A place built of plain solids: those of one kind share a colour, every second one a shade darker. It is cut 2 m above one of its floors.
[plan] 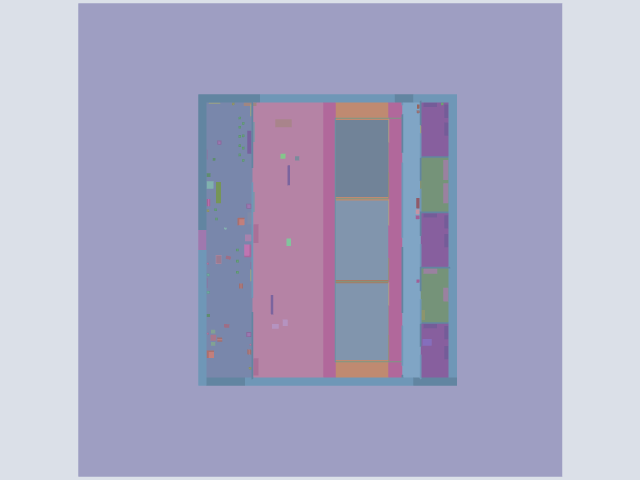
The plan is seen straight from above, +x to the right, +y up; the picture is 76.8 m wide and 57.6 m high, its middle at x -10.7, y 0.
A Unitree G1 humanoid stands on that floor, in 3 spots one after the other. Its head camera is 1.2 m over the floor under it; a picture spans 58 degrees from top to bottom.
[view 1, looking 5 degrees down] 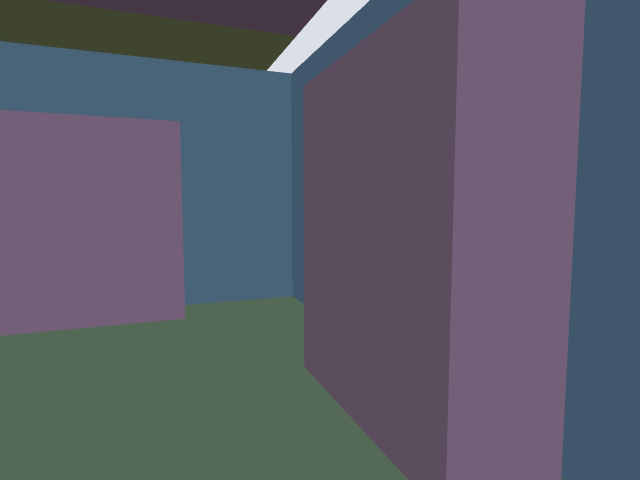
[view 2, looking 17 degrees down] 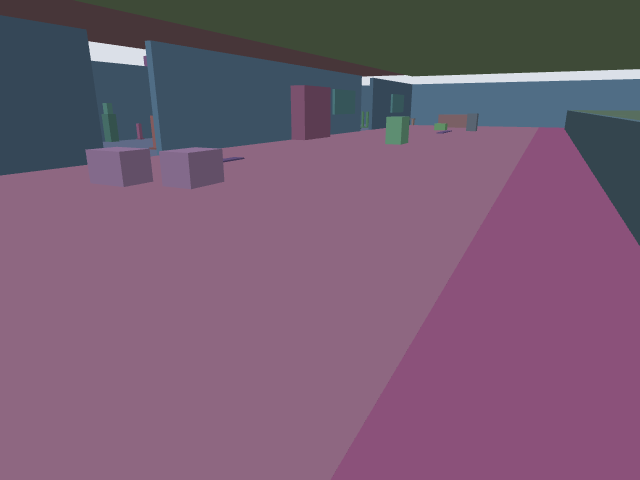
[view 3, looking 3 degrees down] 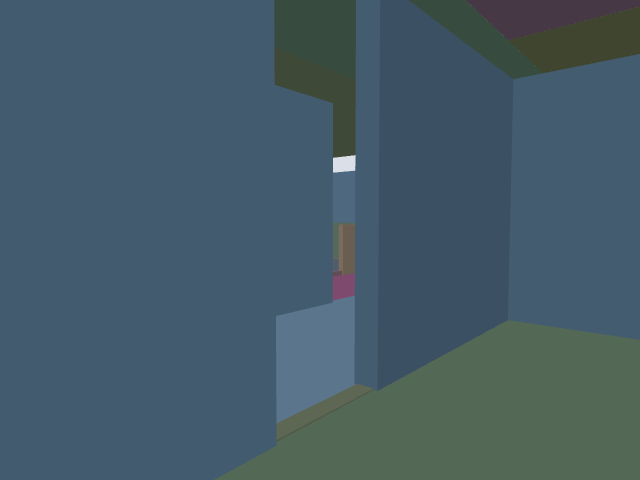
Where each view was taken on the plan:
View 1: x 3.10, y -8.64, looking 69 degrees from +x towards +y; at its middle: cabinets_office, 2.79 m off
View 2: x -9.81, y -15.30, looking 117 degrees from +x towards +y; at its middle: floor_yard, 4.10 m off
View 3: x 3.10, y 4.64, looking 131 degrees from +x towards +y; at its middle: wall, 5.84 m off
